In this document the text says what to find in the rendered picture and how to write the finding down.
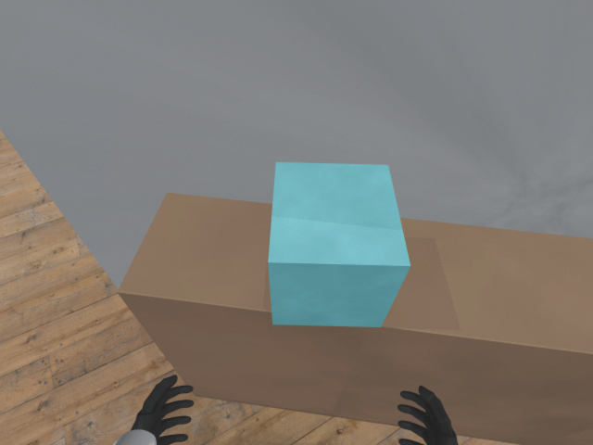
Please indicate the carton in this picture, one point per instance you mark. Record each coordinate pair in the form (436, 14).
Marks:
(337, 254)

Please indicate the pedestal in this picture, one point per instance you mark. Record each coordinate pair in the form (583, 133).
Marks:
(498, 323)

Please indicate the robot left hand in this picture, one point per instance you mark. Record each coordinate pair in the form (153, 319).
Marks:
(155, 408)

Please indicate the robot right hand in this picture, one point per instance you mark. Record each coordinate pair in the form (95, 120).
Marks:
(439, 430)

